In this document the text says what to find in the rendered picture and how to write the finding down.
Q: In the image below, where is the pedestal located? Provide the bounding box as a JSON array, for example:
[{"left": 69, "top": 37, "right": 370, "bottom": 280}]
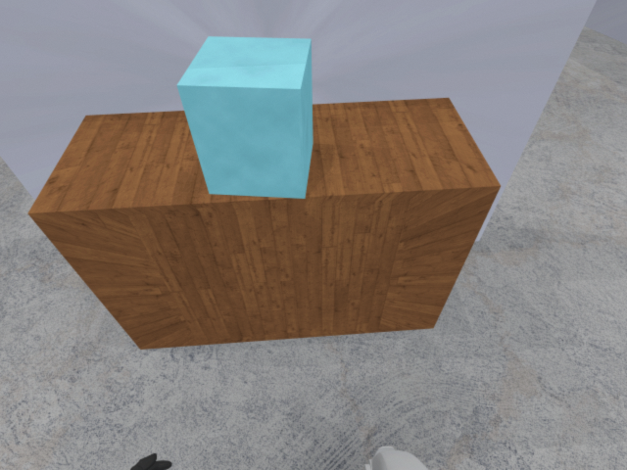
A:
[{"left": 28, "top": 98, "right": 501, "bottom": 350}]

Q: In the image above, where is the robot right shin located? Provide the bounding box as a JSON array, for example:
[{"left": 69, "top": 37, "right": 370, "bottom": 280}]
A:
[{"left": 374, "top": 446, "right": 394, "bottom": 456}]

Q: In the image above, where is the right robot thigh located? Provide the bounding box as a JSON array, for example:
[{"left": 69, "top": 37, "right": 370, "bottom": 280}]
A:
[{"left": 363, "top": 450, "right": 428, "bottom": 470}]

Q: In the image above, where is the carton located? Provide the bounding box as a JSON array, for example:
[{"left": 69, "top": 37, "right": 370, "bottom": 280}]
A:
[{"left": 177, "top": 36, "right": 314, "bottom": 199}]

